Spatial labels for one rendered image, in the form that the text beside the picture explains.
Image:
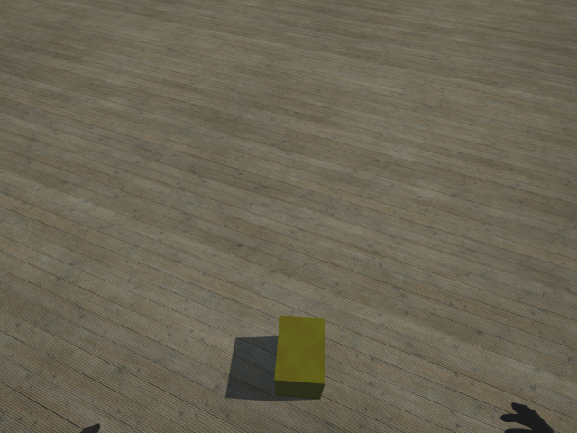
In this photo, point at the carton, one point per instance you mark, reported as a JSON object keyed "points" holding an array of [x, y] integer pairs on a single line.
{"points": [[300, 361]]}

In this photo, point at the right robot hand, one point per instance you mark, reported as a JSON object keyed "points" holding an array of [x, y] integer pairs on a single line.
{"points": [[526, 417]]}

